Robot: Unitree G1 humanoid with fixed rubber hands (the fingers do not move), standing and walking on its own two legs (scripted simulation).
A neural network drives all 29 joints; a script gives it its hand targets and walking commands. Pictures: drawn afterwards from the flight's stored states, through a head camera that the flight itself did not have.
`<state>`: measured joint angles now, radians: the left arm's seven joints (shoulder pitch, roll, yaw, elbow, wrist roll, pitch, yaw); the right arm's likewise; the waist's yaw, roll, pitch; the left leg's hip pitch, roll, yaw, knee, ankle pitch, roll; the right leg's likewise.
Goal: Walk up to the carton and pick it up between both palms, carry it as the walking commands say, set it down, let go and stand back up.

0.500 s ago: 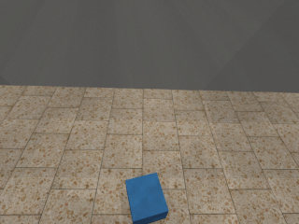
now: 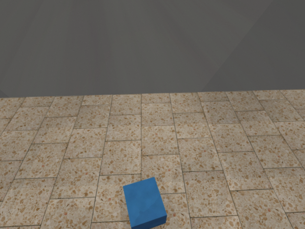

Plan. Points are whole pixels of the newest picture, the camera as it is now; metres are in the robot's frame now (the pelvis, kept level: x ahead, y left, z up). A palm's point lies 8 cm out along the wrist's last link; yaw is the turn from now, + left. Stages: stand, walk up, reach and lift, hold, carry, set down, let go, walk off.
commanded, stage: walk up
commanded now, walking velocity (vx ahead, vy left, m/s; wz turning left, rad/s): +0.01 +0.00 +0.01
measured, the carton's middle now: (144, 204) +0.44 +0.05 -0.70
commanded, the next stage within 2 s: none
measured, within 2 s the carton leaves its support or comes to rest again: neither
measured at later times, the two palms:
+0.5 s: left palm out of the picture -0.02 +0.23 -0.14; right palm out of the picture +0.00 -0.21 -0.15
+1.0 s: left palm out of the picture -0.01 +0.23 -0.14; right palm out of the picture +0.01 -0.21 -0.15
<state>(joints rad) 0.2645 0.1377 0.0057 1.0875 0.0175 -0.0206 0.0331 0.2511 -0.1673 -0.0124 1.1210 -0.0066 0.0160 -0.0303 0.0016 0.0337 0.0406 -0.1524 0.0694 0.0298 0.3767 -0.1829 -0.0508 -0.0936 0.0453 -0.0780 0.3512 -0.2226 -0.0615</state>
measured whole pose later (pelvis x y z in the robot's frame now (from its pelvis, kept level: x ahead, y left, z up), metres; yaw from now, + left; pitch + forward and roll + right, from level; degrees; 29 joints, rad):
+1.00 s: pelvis +0.01 +0.01 +0.00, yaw +0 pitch -1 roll +0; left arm 0.34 0.14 0.01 1.11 0.02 -0.02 0.05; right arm 0.29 -0.16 -0.02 1.11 0.00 0.00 -0.04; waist 0.01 0.01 0.03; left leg -0.16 0.05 0.04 0.40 -0.22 -0.04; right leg -0.12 0.02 -0.07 0.41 -0.27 -0.04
